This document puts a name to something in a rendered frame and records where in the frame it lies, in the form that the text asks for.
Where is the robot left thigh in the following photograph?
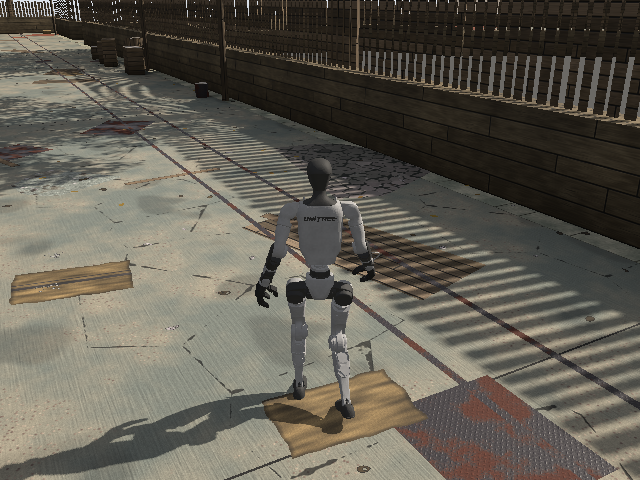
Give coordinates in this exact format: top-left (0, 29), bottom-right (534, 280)
top-left (286, 278), bottom-right (308, 341)

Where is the robot right upper arm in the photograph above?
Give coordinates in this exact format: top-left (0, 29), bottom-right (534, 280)
top-left (340, 201), bottom-right (368, 254)

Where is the right robot forearm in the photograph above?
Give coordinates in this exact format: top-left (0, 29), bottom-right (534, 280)
top-left (357, 239), bottom-right (374, 271)

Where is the left robot forearm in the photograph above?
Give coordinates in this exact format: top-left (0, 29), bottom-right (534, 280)
top-left (259, 243), bottom-right (281, 287)

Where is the robot right hand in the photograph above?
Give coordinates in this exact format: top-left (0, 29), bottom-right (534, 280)
top-left (352, 265), bottom-right (376, 282)

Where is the robot right shin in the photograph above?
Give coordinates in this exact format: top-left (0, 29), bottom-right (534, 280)
top-left (332, 334), bottom-right (351, 406)

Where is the robot left upper arm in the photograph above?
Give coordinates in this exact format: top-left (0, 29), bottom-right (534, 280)
top-left (272, 202), bottom-right (299, 259)

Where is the robot left hand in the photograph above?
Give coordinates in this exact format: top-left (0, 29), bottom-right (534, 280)
top-left (255, 281), bottom-right (278, 308)

